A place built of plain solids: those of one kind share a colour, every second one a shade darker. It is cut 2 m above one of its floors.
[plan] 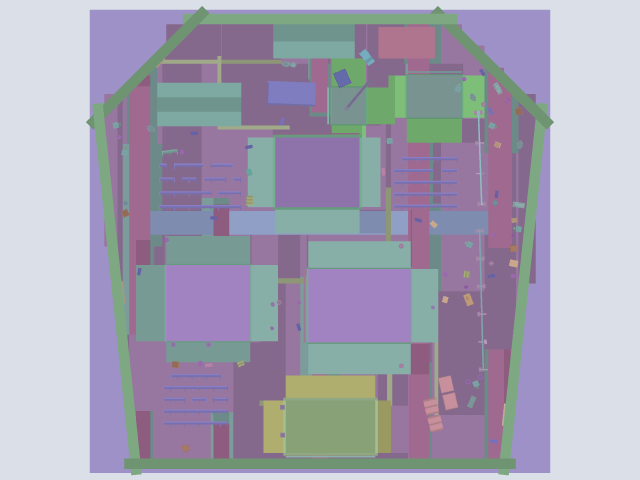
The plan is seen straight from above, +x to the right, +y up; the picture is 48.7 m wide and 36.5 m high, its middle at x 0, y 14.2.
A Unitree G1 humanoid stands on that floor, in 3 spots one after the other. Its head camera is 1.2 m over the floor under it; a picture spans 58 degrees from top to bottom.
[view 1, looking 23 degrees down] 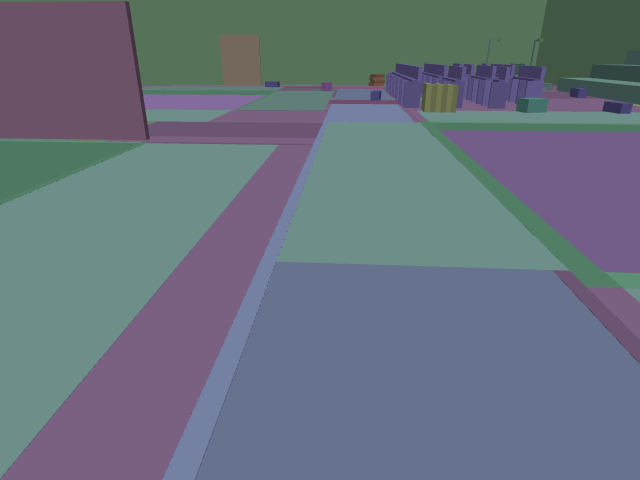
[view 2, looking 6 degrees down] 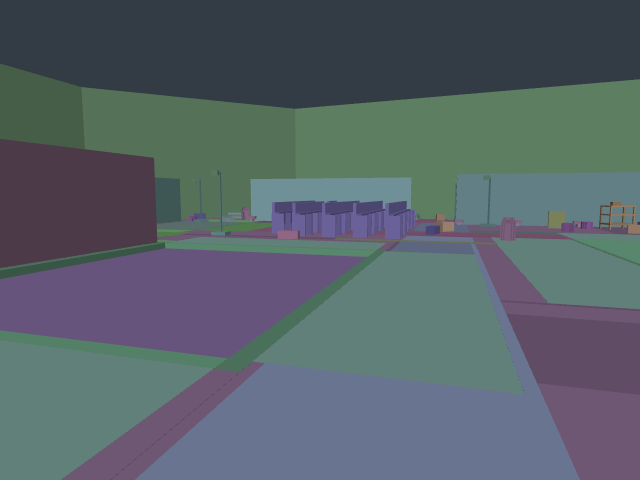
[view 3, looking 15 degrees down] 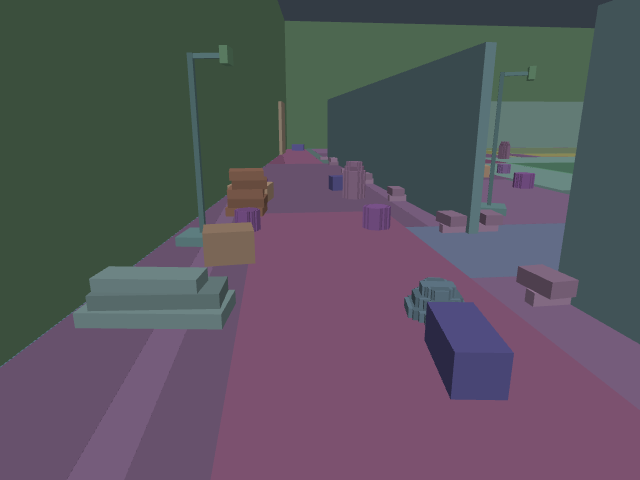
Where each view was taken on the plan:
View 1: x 5.45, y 15.15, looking -176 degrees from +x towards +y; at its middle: floor_apron_bay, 3.07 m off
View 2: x -6.15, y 15.15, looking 17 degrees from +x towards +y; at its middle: floor_ground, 11.50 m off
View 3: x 14.35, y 19.55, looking -96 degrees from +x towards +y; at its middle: floor_aisle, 4.64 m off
